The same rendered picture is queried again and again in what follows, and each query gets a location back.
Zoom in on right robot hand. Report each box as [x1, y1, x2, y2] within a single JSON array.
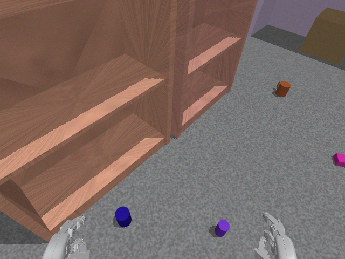
[[254, 212, 297, 259]]

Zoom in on bookshelf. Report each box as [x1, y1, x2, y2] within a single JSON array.
[[0, 0, 177, 242], [171, 0, 258, 138]]

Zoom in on left robot hand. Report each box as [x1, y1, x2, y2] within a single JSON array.
[[41, 216, 90, 259]]

